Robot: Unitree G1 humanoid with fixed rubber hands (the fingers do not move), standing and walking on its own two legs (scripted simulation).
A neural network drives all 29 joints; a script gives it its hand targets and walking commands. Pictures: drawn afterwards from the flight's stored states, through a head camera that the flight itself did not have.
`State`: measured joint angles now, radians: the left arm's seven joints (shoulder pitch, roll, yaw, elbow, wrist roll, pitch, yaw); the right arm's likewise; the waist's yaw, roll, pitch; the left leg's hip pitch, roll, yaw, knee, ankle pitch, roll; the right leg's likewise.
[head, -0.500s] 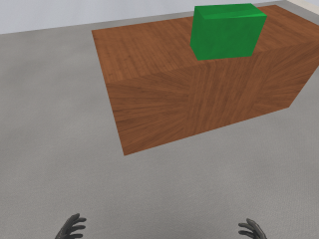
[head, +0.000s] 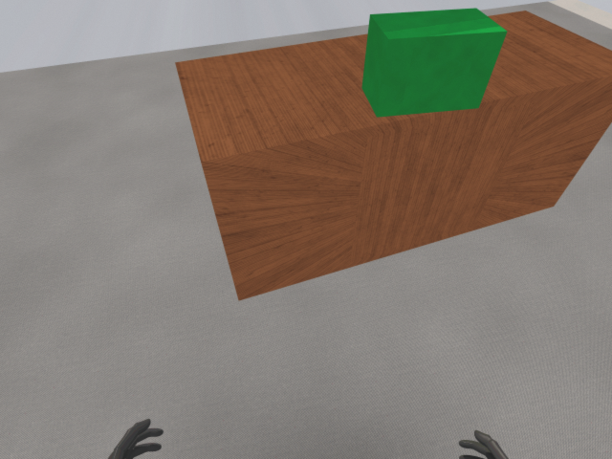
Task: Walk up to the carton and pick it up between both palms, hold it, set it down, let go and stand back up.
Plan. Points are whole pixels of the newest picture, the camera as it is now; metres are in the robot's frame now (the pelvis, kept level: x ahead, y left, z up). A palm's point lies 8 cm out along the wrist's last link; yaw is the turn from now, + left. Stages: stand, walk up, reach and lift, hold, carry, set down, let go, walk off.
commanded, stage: stand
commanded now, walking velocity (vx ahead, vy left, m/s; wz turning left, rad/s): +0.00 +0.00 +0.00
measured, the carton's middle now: (426, 63) +1.08 -0.31 +0.01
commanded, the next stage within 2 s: none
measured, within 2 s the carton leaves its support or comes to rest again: neither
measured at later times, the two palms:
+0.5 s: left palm out of the picture +0.10 +0.26 -0.09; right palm out of the picture +0.09 -0.25 -0.12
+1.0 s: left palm out of the picture +0.08 +0.26 -0.09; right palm out of the picture +0.07 -0.25 -0.11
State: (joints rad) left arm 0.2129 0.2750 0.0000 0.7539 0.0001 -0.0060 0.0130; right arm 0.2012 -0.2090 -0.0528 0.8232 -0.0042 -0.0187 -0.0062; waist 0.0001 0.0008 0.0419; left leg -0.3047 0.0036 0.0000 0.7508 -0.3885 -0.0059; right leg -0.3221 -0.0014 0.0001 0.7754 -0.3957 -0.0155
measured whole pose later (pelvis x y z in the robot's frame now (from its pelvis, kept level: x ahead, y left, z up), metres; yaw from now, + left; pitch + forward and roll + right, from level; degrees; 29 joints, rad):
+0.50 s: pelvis -0.01 -0.01 +0.00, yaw +0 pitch -4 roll +1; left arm 0.21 0.28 0.00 0.79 0.00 -0.01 0.01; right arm 0.20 -0.21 -0.06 0.87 0.00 -0.02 0.00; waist 0.00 0.00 0.05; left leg -0.29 0.00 0.00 0.71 -0.35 -0.01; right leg -0.32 0.00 0.00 0.76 -0.37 -0.02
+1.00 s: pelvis -0.02 +0.00 +0.01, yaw +0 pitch -2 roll +1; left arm 0.20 0.28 0.00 0.83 0.00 -0.01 0.01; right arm 0.20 -0.21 -0.06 0.91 0.00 -0.02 0.00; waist 0.00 0.00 0.05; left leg -0.30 0.00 0.00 0.65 -0.31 -0.01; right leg -0.32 0.00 0.00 0.68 -0.31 -0.01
